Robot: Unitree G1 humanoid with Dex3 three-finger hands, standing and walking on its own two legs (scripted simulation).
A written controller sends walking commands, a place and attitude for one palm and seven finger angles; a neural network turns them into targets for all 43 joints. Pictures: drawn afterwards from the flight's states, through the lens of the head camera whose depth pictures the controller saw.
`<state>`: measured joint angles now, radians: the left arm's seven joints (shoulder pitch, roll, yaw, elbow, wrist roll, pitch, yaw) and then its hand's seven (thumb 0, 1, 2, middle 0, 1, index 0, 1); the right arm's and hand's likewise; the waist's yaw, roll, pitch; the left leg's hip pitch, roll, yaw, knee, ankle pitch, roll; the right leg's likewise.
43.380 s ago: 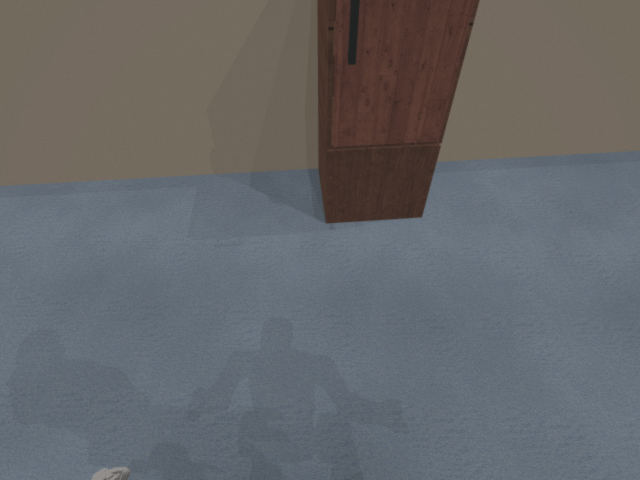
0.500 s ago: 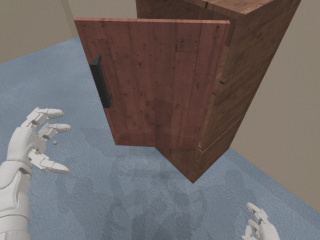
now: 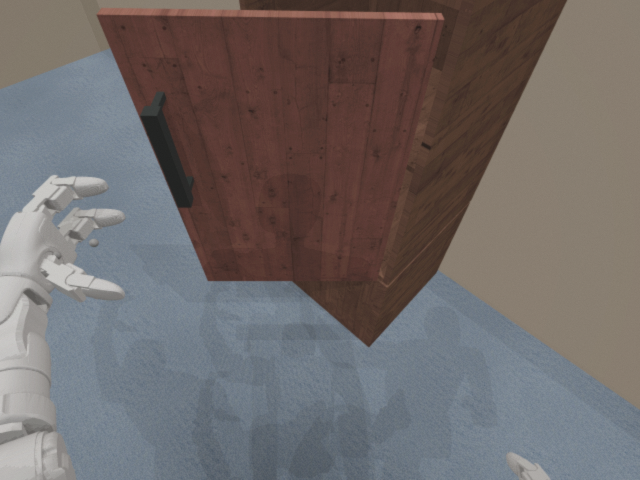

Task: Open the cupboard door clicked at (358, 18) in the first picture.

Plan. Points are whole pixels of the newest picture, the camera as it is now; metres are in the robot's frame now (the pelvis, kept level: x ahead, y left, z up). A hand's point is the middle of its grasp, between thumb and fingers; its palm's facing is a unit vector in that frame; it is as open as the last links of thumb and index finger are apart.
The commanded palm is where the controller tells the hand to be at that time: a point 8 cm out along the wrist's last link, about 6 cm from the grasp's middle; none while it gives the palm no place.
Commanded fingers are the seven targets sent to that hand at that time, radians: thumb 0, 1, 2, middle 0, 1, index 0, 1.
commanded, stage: move the hooked fingers beside the handle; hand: left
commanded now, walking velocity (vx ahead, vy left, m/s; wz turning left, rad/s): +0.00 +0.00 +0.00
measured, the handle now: (173, 153) +0.54 +0.23 +0.09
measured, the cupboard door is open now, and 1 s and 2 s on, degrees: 44 44 44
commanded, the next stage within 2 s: slide the fingers in behind the handle in 1.88 s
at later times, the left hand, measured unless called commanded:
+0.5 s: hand (107, 202) +0.43 +0.29 +0.10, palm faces +0.03 -1.00 -0.01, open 14.0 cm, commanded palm +0.41 +0.34 +0.09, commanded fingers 0.00 -0.50 0.30 -0.30 -1.20 -0.30 -1.20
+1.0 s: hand (125, 168) +0.50 +0.29 +0.09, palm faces +0.02 -1.00 -0.01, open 14.0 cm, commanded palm +0.48 +0.34 +0.09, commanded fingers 0.00 -0.50 0.30 -0.30 -1.20 -0.30 -1.20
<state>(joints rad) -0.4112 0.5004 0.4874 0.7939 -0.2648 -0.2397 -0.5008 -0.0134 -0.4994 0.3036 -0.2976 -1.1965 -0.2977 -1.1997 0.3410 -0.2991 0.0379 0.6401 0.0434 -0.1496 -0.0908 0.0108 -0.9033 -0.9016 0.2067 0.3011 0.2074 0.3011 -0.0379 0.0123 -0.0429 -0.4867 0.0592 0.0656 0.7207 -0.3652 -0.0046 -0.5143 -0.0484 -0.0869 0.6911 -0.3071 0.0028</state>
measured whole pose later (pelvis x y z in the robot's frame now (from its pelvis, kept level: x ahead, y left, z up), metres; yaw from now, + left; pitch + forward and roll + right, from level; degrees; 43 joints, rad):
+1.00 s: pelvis +0.00 +0.01 -0.02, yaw -1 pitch +18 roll -2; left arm -0.93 0.79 0.54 1.27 -0.10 -0.28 -0.51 -0.01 -0.50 0.30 -0.30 -1.20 -0.30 -1.20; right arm 0.40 -0.31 0.06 0.61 0.01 0.03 -0.07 0.00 -0.90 -0.90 0.21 0.30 0.21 0.30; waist -0.17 0.00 -0.05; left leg -0.77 0.08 0.06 0.86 -0.41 0.01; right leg -0.77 -0.03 -0.09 0.77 -0.32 0.01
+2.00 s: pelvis +0.00 +0.01 -0.02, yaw -1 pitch +18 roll -3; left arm -0.87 0.75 0.54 1.21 -0.13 -0.29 -0.53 -0.01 -0.50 0.30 -0.30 -1.20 -0.30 -1.20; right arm 0.40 -0.30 0.05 0.60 0.01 0.07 -0.05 0.00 -0.90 -0.90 0.21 0.30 0.21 0.30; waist -0.15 0.00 -0.07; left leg -0.78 0.09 0.04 0.89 -0.43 0.01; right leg -0.77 -0.03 -0.09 0.79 -0.33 0.01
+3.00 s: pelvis +0.01 +0.01 -0.02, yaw -1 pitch +16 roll -2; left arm -0.80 0.54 0.44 1.10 -0.13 -0.32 -0.35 -0.01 -0.50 0.30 -0.30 -1.20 -0.30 -1.20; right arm 0.39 -0.28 0.04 0.61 0.01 0.05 -0.03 0.00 -0.90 -0.90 0.21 0.30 0.21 0.30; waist -0.13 0.02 -0.08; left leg -0.70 0.08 0.06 0.85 -0.42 0.00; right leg -0.72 -0.03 -0.08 0.77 -0.34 0.01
